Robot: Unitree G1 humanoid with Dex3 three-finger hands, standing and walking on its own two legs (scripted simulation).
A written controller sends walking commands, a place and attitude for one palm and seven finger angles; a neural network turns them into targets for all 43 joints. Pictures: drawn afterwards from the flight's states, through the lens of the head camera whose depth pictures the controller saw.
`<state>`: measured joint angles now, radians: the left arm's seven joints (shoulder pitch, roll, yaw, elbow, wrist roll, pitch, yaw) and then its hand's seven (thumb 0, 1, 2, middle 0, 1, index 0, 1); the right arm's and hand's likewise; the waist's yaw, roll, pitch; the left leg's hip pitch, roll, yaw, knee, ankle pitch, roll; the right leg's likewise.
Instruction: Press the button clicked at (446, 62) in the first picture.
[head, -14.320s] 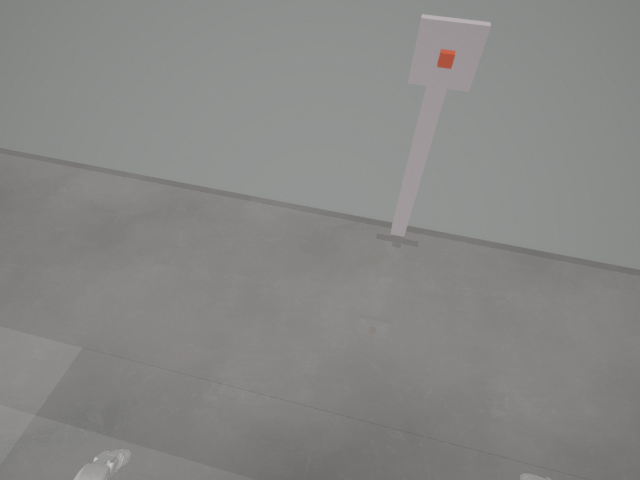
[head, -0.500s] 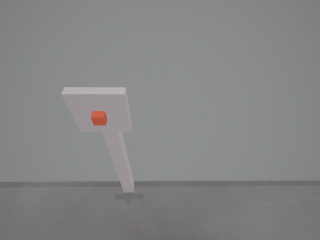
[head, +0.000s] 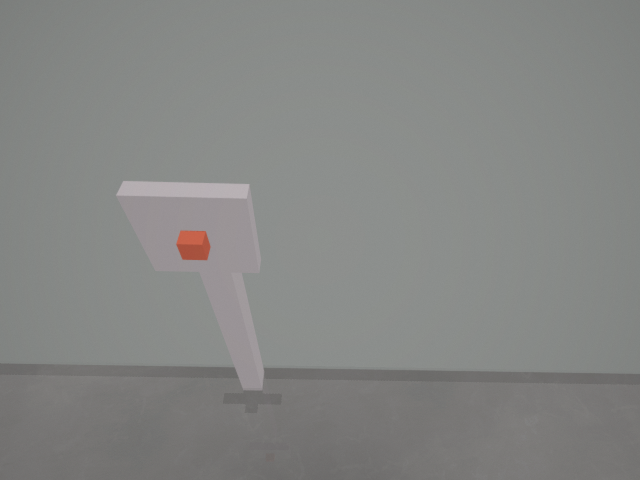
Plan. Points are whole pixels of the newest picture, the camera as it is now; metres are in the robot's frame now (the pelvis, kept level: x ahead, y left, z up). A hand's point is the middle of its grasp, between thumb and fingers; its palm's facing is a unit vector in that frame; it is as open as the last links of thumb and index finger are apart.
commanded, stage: come to a stop and stand still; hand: left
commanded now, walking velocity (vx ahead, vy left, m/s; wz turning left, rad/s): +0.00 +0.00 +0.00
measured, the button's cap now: (194, 243) +0.43 +0.23 +0.01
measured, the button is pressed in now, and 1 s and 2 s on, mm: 0 0 0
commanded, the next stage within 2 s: look again from close up in 0.74 s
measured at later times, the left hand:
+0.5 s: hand out of the picture +0.00 +0.19 -0.18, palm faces +0.02 -0.98 -0.20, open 7.4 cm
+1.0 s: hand out of the picture -0.06 +0.19 -0.18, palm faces +0.02 -0.99 -0.17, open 7.4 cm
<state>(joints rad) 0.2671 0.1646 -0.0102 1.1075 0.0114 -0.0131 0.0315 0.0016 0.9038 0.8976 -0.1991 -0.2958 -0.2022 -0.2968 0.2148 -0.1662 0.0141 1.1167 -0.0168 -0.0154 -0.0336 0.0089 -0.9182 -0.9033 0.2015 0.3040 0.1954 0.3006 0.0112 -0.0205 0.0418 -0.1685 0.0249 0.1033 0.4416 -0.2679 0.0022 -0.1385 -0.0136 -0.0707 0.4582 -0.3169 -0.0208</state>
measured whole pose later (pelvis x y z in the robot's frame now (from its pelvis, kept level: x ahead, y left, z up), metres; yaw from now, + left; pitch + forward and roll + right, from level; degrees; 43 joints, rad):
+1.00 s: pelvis -0.05 +0.02 +0.00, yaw +0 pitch -1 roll +0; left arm 0.32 0.17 -0.02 1.09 0.01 0.00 0.03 0.00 0.90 0.90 -0.20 -0.30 -0.20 -0.30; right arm 0.28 -0.15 0.01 1.09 -0.02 -0.01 -0.02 0.01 -0.91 -0.90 0.20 0.30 0.20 0.30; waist 0.01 -0.03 0.03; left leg -0.23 0.01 0.09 0.46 -0.21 0.03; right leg -0.19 -0.03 -0.07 0.46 -0.25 0.00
